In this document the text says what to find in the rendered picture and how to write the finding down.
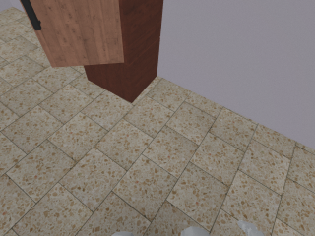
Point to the robot right thigh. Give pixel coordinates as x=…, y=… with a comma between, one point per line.
x=194, y=231

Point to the robot right hand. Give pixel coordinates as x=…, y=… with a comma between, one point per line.
x=249, y=228

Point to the handle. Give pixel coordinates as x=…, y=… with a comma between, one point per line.
x=31, y=13

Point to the cupboard door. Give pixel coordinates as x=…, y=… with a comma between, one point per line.
x=79, y=32

